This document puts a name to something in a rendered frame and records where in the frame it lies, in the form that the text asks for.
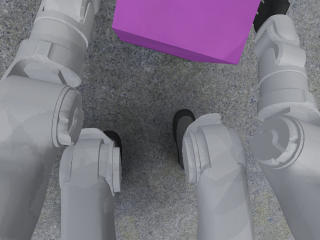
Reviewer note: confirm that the robot left upper arm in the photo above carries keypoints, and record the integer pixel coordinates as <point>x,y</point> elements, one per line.
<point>37,118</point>

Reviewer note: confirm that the robot right upper arm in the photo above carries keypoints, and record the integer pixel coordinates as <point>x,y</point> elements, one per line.
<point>288,152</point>

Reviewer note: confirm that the robot left foot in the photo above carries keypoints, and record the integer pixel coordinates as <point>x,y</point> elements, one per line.
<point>115,137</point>

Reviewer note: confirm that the carton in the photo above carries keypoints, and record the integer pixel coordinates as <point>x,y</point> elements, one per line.
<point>210,31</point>

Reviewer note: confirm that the robot right hand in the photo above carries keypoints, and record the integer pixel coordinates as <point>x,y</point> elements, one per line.
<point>268,9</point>

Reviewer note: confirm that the right robot forearm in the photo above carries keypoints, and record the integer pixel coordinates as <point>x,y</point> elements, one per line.
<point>282,76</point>

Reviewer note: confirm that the left robot forearm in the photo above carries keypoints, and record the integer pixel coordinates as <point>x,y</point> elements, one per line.
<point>57,44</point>

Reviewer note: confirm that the left robot shin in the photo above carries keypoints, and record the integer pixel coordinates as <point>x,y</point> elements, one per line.
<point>65,167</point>

